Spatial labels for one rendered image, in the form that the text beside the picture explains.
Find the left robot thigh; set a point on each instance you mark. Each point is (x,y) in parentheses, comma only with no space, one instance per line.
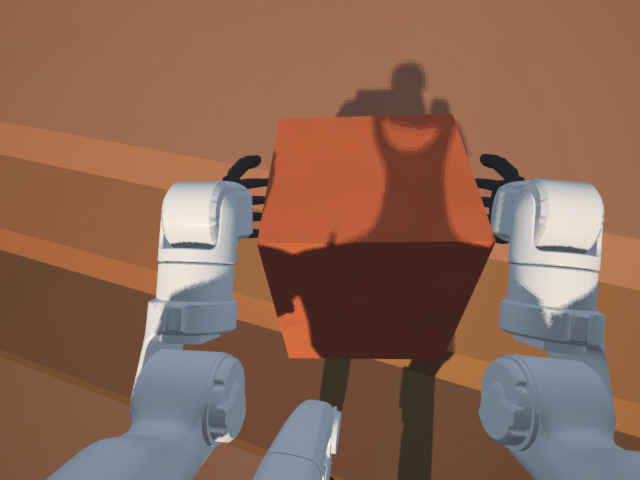
(299,449)

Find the left robot forearm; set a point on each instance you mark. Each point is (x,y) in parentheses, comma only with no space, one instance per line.
(201,224)

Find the right robot upper arm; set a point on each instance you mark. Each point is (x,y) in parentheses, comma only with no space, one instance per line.
(556,418)

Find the left robot hand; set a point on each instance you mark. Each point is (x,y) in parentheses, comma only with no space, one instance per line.
(236,171)

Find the right robot hand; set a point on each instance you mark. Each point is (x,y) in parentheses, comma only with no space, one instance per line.
(506,170)

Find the left robot upper arm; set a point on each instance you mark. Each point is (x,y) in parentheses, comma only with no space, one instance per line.
(185,404)

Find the carton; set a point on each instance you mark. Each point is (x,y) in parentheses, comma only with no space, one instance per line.
(373,235)

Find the right robot forearm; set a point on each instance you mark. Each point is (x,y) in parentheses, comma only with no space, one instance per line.
(554,230)

